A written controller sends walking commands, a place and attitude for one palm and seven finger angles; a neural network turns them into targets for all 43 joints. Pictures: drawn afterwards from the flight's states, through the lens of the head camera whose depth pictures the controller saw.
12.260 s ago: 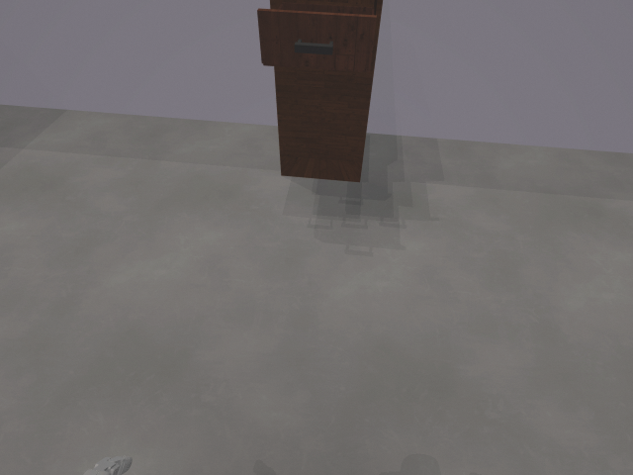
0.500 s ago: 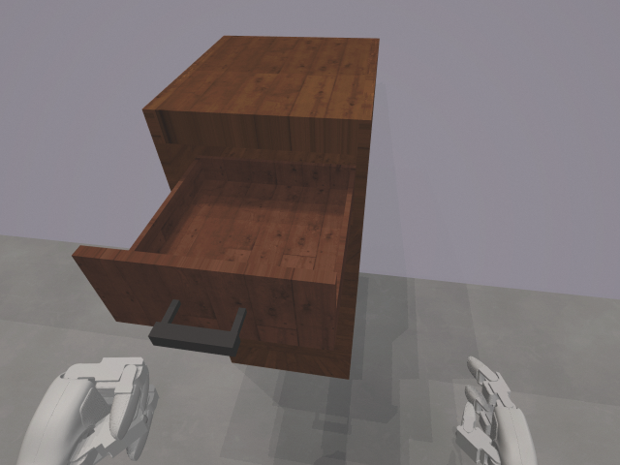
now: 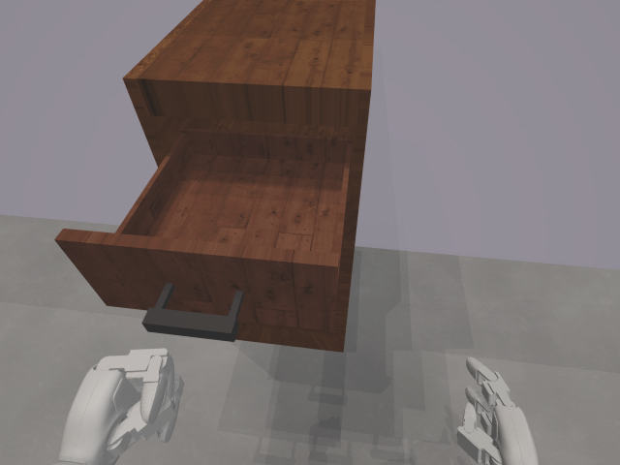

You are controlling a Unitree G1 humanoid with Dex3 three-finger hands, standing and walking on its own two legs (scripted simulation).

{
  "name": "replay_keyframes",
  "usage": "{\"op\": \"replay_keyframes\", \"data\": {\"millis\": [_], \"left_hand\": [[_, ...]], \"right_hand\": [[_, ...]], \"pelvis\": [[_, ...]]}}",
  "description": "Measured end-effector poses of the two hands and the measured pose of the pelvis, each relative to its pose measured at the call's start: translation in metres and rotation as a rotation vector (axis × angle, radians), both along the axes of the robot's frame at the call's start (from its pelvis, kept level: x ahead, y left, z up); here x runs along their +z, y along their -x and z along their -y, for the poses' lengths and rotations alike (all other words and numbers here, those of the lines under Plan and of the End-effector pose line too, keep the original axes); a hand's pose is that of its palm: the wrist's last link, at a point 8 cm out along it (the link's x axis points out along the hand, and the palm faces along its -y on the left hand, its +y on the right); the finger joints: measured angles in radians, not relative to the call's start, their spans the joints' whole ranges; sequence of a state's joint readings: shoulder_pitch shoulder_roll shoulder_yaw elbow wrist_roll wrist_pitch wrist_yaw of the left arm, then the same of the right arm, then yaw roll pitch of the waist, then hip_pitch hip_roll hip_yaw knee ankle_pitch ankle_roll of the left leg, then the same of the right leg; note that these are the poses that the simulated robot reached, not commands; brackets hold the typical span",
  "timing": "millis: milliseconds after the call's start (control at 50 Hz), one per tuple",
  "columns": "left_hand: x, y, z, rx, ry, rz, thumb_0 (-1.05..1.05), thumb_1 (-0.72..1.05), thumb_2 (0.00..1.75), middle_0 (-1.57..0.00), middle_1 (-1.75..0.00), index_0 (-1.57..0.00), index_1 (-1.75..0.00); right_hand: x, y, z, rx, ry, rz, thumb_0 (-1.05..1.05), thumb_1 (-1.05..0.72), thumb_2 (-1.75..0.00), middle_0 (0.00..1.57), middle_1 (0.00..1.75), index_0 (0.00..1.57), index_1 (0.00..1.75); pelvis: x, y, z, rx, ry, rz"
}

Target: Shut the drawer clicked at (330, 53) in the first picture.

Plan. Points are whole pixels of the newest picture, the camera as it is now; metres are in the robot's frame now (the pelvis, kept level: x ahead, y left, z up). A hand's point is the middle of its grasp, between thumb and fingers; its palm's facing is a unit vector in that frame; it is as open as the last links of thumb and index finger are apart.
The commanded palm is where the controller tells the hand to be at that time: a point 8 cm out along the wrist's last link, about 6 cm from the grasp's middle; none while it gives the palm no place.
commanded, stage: bring the fist close to the handle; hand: left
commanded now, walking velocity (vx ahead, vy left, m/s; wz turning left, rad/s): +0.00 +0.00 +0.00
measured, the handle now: (197, 309) +0.30 +0.18 +0.04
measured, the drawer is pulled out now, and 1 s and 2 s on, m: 0.30 0.30 0.22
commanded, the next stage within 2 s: push the drawer shut in 0.88 s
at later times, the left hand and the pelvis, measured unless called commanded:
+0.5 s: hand (201, 383) +0.21 +0.15 +0.04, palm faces -0.06 -1.00 -0.04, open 3.3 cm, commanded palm +0.18 +0.21 +0.05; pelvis +0.00 +0.01 -0.02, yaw +0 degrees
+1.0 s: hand (201, 380) +0.21 +0.15 +0.05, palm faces -0.05 -1.00 -0.05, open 3.3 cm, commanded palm +0.18 +0.21 +0.05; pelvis +0.01 +0.00 -0.03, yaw +0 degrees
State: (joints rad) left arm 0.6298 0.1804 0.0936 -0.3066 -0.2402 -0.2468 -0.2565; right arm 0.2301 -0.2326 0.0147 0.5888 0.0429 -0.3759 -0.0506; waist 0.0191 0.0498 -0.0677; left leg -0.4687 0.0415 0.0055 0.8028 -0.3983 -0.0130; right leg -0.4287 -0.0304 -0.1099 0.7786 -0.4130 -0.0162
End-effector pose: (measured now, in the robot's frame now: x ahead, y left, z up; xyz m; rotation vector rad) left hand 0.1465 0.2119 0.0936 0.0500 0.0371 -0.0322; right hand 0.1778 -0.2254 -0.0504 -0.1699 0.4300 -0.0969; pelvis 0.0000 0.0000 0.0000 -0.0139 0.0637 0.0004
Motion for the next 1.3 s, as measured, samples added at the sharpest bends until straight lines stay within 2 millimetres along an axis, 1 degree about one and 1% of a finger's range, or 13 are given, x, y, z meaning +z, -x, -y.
{"op": "replay_keyframes", "data": {"millis": [80,220,420,540,620,700,880,1020,1160,1300], "left_hand": [[-0.008,-0.007,0.005,-0.020,0.005,-0.006,0.02,0.90,0.90,-1.40,-1.60,-1.40,-1.60],[-0.021,-0.016,0.004,-0.012,0.010,-0.013,0.02,0.90,0.90,-1.40,-1.60,-1.40,-1.60],[-0.043,-0.035,0.009,-0.033,0.014,-0.012,0.02,0.90,0.90,-1.40,-1.60,-1.40,-1.60],[-0.054,-0.048,0.007,-0.027,0.013,-0.017,0.02,0.90,0.90,-1.40,-1.60,-1.40,-1.60],[-0.050,-0.050,0.005,-0.020,0.006,-0.010,0.02,0.90,0.90,-1.39,-1.60,-1.40,-1.60],[-0.044,-0.047,0.005,-0.017,0.002,-0.003,0.02,0.90,0.90,-1.39,-1.60,-1.40,-1.60],[-0.053,-0.041,0.008,-0.019,0.003,-0.042,0.02,0.90,0.90,-1.40,-1.60,-1.40,-1.60],[-0.043,-0.044,0.011,-0.018,0.000,0.017,0.02,0.90,0.90,-1.40,-1.60,-1.40,-1.60],[-0.056,-0.055,0.010,-0.040,-0.009,-0.026,0.02,0.90,0.90,-1.40,-1.60,-1.40,-1.60],[-0.056,-0.059,0.003,-0.043,-0.018,-0.016,0.02,0.81,0.91,-1.40,-1.60,-1.40,-1.60]], "right_hand": [[-0.008,0.008,-0.002,-0.008,0.002,-0.043,0.01,-0.90,-0.90,0.21,0.30,0.21,0.30],[-0.020,0.016,-0.003,-0.022,0.006,-0.103,0.01,-0.90,-0.90,0.21,0.30,0.21,0.30],[-0.034,0.017,-0.002,-0.022,0.025,-0.155,0.01,-0.91,-0.90,0.21,0.30,0.21,0.30],[-0.041,0.016,0.002,-0.030,0.029,-0.184,0.01,-0.91,-0.90,0.21,0.30,0.21,0.30],[-0.042,0.016,0.004,-0.044,0.021,-0.198,0.01,-0.91,-0.90,0.21,0.30,0.21,0.30],[-0.042,0.014,0.005,-0.053,0.010,-0.199,0.01,-0.91,-0.90,0.21,0.30,0.21,0.30],[-0.041,0.007,0.008,-0.045,0.022,-0.195,0.01,-0.91,-0.90,0.21,0.30,0.21,0.30],[-0.042,0.005,0.009,-0.044,0.014,-0.191,0.01,-0.91,-0.90,0.21,0.30,0.21,0.30],[-0.045,0.009,0.012,-0.044,0.024,-0.214,0.01,-0.91,-0.90,0.21,0.30,0.21,0.30],[-0.049,0.018,0.015,-0.038,0.041,-0.241,0.01,-0.91,-0.90,0.21,0.30,0.21,0.30]], "pelvis": [[-0.003,0.001,-0.003,-0.003,-0.002,-0.018],[-0.009,0.002,-0.007,-0.004,-0.003,-0.044],[-0.019,0.004,-0.008,-0.005,0.000,-0.090],[-0.025,0.002,-0.007,-0.007,0.000,-0.115],[-0.025,-0.002,-0.006,-0.010,0.001,-0.122],[-0.024,-0.005,-0.005,-0.010,0.002,-0.122],[-0.026,-0.005,-0.002,-0.005,0.001,-0.127],[-0.027,-0.006,0.000,-0.002,0.002,-0.129],[-0.028,-0.004,0.002,-0.002,0.001,-0.131],[-0.027,-0.001,0.002,0.005,0.006,-0.128]]}}
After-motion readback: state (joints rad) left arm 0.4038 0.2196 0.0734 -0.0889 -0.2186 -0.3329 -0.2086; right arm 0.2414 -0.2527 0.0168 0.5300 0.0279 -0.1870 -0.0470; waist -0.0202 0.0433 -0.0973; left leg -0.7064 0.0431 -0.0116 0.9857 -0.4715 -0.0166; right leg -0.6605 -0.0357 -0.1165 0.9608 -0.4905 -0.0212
